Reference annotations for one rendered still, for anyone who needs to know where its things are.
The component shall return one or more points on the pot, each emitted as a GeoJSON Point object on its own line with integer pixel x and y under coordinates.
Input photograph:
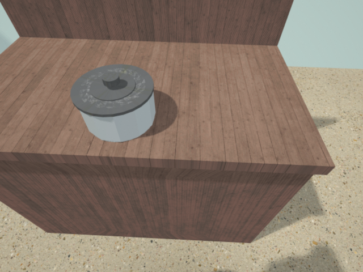
{"type": "Point", "coordinates": [124, 127]}

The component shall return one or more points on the table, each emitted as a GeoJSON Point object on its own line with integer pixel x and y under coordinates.
{"type": "Point", "coordinates": [232, 139]}

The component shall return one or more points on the lid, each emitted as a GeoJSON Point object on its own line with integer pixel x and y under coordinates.
{"type": "Point", "coordinates": [91, 96]}

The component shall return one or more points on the knob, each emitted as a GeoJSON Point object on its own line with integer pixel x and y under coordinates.
{"type": "Point", "coordinates": [110, 79]}

